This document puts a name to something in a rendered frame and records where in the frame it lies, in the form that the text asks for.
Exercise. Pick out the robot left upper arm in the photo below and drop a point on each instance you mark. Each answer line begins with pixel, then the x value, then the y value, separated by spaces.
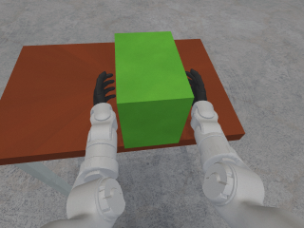
pixel 94 204

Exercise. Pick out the robot right upper arm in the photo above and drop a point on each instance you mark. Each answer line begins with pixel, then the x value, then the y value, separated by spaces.
pixel 238 193

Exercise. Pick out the robot left hand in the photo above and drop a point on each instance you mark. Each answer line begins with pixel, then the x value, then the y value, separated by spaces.
pixel 100 91

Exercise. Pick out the robot right forearm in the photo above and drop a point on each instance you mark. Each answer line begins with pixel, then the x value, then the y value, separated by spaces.
pixel 210 139

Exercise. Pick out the carton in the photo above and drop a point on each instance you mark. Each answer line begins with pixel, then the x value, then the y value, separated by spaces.
pixel 153 94

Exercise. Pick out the table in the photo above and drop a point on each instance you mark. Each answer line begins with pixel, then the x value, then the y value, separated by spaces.
pixel 45 107

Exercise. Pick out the robot left forearm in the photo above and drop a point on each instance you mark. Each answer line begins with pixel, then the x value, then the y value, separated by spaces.
pixel 101 146

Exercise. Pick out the robot right hand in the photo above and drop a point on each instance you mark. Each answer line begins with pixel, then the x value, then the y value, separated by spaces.
pixel 197 86

